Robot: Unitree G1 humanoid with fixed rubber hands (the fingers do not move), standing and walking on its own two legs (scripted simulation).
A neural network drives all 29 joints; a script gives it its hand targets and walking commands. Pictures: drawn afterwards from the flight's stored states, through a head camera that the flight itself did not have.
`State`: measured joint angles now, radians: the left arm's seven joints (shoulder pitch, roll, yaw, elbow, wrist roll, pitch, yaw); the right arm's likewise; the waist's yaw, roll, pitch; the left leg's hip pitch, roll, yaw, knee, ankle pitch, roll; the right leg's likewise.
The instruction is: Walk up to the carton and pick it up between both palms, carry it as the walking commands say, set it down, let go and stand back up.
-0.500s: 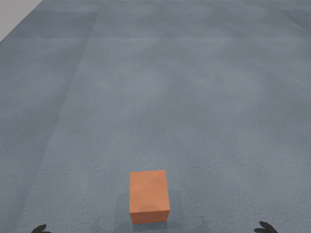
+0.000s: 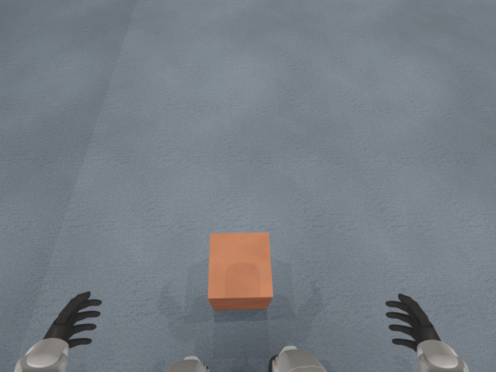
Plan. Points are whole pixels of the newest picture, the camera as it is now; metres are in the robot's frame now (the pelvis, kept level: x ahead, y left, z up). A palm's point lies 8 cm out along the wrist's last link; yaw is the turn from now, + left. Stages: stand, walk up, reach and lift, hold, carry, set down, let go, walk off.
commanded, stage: reach and lift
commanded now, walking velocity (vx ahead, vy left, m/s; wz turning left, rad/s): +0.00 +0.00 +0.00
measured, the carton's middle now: (239, 273) +0.42 -0.01 -0.63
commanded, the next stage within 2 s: none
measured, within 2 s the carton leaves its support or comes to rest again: neither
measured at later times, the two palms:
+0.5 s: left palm (109, 278) +0.30 +0.25 -0.14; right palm (367, 277) +0.28 -0.25 -0.14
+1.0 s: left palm (151, 224) +0.43 +0.20 -0.19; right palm (322, 224) +0.42 -0.20 -0.19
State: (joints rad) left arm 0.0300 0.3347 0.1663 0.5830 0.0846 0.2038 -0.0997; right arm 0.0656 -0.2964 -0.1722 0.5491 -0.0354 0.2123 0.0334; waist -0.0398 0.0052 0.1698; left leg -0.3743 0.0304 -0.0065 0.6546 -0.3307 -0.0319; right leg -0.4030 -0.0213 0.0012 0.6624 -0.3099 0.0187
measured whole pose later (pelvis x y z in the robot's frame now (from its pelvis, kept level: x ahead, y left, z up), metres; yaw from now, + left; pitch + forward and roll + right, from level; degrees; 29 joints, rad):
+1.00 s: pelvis -0.06 +0.00 -0.09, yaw +0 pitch +41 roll +0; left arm -1.02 0.25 0.29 0.88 0.03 0.13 0.01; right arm -0.98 -0.20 -0.31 0.83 -0.02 0.14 -0.04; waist -0.02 0.00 -0.05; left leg -1.46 0.00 -0.04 1.06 -0.32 -0.04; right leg -1.48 -0.01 0.03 1.04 -0.29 0.03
